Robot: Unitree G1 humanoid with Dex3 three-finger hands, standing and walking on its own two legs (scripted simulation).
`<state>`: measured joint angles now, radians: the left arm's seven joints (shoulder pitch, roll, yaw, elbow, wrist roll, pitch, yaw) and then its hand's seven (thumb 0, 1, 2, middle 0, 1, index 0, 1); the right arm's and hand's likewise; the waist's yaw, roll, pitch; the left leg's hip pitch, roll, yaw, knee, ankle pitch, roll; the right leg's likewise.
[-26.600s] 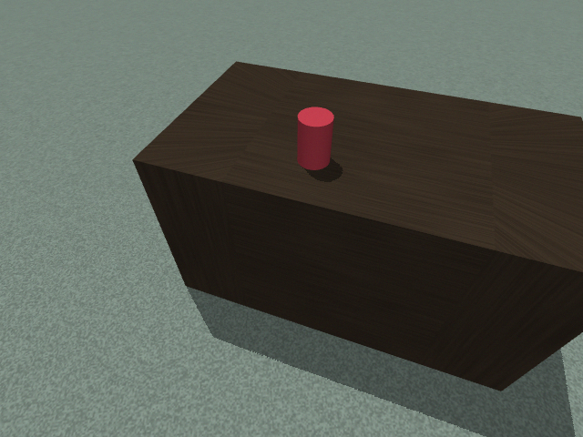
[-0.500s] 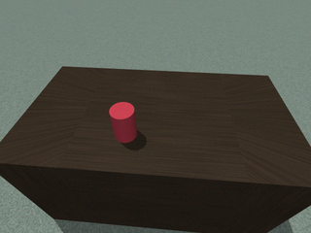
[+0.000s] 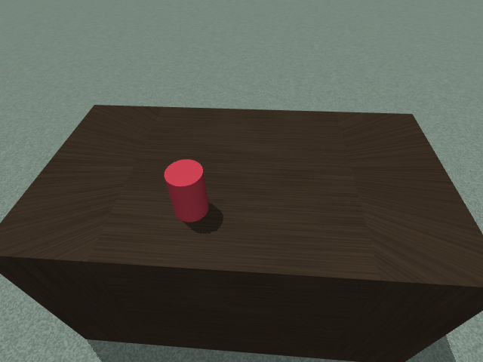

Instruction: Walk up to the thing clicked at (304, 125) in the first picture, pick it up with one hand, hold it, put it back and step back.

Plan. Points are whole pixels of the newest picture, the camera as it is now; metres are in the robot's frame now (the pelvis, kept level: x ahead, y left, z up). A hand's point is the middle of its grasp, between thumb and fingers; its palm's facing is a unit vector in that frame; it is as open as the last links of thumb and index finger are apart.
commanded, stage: stand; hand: left
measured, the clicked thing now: (188, 191) +0.53 +0.15 -0.06
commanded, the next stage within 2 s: step back in 1.78 s
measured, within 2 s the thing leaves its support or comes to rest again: neither
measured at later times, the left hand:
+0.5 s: hand out of the picture +0.09 +0.24 -0.15, palm faces -0.01 -0.94 -0.34, open 7.4 cm
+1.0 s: hand out of the picture +0.09 +0.24 -0.15, palm faces -0.01 -0.94 -0.34, open 7.4 cm
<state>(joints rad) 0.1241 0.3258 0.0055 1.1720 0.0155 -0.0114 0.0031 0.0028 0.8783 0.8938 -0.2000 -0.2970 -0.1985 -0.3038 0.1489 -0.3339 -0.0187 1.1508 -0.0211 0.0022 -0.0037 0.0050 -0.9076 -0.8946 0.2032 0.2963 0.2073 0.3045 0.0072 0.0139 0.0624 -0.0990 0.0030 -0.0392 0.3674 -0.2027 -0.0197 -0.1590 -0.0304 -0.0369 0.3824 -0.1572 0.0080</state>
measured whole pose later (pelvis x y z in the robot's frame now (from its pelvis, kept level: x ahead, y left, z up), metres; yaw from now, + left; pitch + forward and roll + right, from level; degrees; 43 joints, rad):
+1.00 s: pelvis +0.02 -0.01 +0.00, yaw -1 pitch -3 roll +0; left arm 0.10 0.33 0.01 1.16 0.00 -0.01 -0.01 0.00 0.90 0.90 -0.20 -0.30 -0.20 -0.30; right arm 0.13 -0.35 0.00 1.14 -0.02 0.00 0.00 0.00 -0.91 -0.89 0.20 0.30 0.21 0.30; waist 0.00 0.02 0.06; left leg -0.06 0.02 -0.03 0.31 -0.20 -0.03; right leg -0.13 -0.01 -0.03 0.34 -0.16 0.00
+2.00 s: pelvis -0.02 +0.02 -0.01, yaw -1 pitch -1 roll +0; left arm 0.04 0.38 0.05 0.99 0.02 0.03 0.00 0.00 0.90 0.90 -0.20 -0.30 -0.20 -0.30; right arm 0.10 -0.41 -0.06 0.98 0.01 0.05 0.01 0.00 -0.91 -0.89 0.20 0.30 0.21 0.30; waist -0.01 -0.01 0.17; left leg -0.33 -0.03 -0.04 0.83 -0.47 0.04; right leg -0.32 -0.05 -0.01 0.54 -0.20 0.01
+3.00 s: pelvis -0.25 +0.06 -0.01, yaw -3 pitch -2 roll -1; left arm 0.17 0.40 0.09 0.81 0.01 0.07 0.01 0.00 0.90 0.90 -0.20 -0.30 -0.20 -0.30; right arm 0.14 -0.35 -0.04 0.85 -0.03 0.02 -0.01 0.01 -0.90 -0.89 0.21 0.30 0.21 0.31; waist 0.02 -0.04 0.17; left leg -0.31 0.01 -0.01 0.58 -0.24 0.03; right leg -0.46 0.12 0.15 1.24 -0.50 0.02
